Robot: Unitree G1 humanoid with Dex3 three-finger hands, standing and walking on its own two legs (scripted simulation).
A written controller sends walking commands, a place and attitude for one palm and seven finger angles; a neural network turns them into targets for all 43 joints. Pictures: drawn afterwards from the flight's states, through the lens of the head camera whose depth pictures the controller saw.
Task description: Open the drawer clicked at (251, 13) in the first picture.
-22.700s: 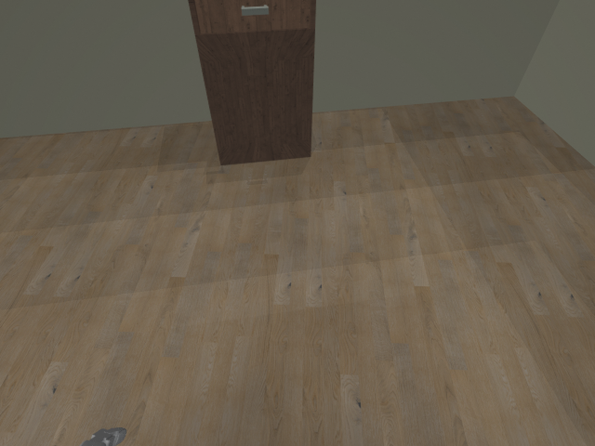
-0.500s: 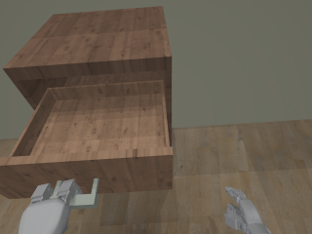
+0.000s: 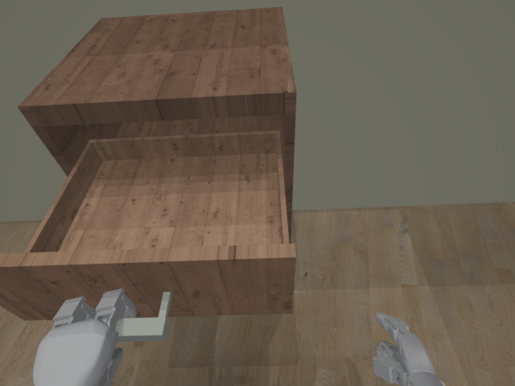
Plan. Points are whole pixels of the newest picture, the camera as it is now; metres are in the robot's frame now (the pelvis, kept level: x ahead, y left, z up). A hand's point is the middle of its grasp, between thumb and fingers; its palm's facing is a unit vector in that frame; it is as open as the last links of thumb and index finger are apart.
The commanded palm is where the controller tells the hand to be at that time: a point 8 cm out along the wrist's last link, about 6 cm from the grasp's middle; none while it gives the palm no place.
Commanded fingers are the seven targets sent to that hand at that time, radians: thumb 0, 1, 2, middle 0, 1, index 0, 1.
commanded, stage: open the thumb to release the handle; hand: left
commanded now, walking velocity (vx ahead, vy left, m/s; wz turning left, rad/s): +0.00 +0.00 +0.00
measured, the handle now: (132, 314) +0.20 +0.21 +0.05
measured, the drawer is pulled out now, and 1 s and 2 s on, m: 0.30 0.30 0.29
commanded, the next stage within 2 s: lift the hand off the handle in 0.20 s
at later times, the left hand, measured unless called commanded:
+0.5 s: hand (99, 358) +0.15 +0.24 +0.02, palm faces +0.03 -0.10 -1.00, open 13.7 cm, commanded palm +0.13 +0.23 +0.08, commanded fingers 0.00 -0.50 0.30 -0.30 -1.20 -0.30 -1.20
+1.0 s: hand (91, 342) +0.16 +0.24 +0.06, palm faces +0.05 -0.12 -0.99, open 13.3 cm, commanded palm +0.13 +0.23 +0.14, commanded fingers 0.00 -0.50 0.30 -0.30 -1.20 -0.30 -1.20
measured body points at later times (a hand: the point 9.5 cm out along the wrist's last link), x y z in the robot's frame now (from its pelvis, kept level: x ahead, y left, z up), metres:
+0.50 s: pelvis -0.01 +0.00 +0.00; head +0.01 -0.03 +0.45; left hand +0.14 +0.25 +0.08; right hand +0.21 -0.21 -0.09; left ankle +0.01 +0.12 -0.69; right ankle -0.04 -0.11 -0.69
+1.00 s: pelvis -0.01 +0.00 +0.02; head -0.01 -0.03 +0.46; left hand +0.15 +0.24 +0.12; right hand +0.21 -0.20 -0.07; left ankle +0.01 +0.12 -0.69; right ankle -0.04 -0.11 -0.69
